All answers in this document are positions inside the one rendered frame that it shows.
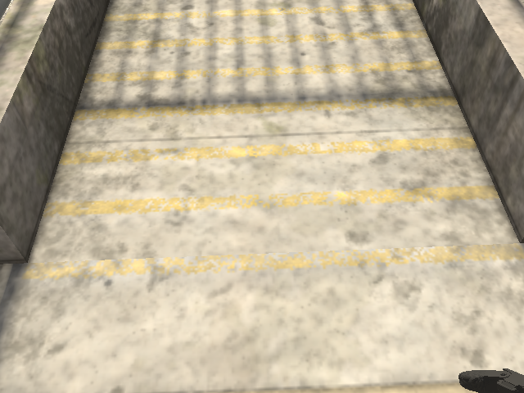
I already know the right robot hand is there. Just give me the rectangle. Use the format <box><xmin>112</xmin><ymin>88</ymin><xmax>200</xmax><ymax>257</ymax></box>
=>
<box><xmin>458</xmin><ymin>368</ymin><xmax>524</xmax><ymax>393</ymax></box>

